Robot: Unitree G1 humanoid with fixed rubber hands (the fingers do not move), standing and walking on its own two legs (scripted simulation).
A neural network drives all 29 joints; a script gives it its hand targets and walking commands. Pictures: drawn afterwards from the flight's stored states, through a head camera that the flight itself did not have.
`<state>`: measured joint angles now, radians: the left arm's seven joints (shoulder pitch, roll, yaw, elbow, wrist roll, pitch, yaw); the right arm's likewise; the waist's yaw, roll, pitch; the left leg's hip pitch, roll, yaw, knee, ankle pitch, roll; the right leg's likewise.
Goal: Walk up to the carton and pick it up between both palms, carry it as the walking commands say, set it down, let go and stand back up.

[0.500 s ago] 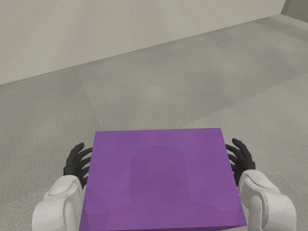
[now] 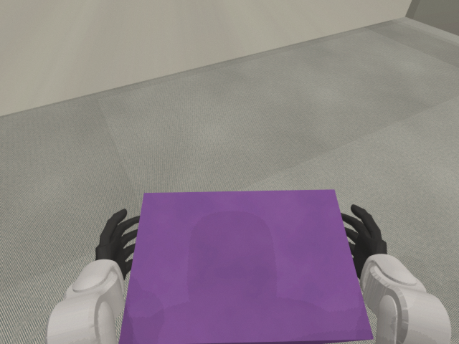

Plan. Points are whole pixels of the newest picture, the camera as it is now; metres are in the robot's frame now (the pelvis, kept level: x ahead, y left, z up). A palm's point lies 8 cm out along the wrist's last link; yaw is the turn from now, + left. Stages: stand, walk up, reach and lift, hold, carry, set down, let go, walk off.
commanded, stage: carry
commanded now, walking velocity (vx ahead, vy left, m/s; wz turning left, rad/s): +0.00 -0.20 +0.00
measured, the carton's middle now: (239, 276) +0.23 +0.00 +0.02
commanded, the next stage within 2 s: none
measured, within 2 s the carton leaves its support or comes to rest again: neither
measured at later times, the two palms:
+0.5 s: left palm (188, 290) +0.19 +0.08 +0.08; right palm (452, 270) +0.20 -0.29 +0.09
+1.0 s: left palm (290, 319) +0.15 -0.06 +0.08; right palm out of the picture +0.18 -0.43 +0.09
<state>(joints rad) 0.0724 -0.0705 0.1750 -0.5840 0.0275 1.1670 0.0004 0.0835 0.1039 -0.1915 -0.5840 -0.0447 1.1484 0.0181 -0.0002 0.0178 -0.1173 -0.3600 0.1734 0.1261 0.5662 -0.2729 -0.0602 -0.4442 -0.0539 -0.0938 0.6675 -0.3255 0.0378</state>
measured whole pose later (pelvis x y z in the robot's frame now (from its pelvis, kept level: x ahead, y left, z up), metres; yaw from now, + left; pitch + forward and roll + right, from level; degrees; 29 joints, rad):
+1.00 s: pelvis -0.05 -0.26 +0.00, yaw +3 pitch +3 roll +0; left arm 0.09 -0.07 0.17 -0.59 0.06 1.18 0.00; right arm 0.06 0.09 -0.18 -0.53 -0.04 1.16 0.02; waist 0.02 -0.04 -0.10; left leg -0.31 0.05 0.17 0.59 -0.33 0.04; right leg -0.49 0.02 -0.15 0.80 -0.38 -0.01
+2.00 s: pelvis -0.11 -0.50 +0.00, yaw +4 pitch +2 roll +1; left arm 0.05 -0.10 0.17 -0.54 0.07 1.21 0.00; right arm 0.03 0.05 -0.18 -0.53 -0.04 1.22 0.01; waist -0.02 0.00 -0.12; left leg -0.27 0.09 0.13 0.51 -0.30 -0.02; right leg -0.32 0.02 -0.20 0.43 -0.15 -0.11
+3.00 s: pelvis -0.11 -0.45 +0.00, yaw +4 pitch +1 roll +0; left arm 0.03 -0.08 0.17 -0.49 0.07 1.17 0.00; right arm 0.00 0.06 -0.19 -0.47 -0.05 1.18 0.01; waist 0.00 -0.01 -0.11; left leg -0.24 0.02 0.15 0.48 -0.27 0.03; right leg -0.32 -0.05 -0.17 0.47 -0.18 -0.04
